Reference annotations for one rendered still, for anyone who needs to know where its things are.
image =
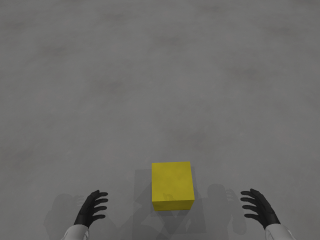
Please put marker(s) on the right robot forearm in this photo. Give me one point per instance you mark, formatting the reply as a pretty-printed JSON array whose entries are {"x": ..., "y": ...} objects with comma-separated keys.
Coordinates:
[{"x": 278, "y": 232}]

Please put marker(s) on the carton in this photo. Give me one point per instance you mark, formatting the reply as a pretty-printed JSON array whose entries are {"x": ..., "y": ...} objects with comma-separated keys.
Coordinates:
[{"x": 172, "y": 186}]

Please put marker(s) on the robot right hand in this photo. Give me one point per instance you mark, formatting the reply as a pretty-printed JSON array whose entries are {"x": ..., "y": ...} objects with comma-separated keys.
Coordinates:
[{"x": 266, "y": 215}]

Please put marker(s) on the left robot forearm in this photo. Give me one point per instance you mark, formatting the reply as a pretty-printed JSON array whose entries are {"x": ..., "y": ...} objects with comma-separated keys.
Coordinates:
[{"x": 77, "y": 232}]

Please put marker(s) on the robot left hand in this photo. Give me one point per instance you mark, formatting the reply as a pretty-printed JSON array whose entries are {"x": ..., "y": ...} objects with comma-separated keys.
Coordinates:
[{"x": 85, "y": 216}]

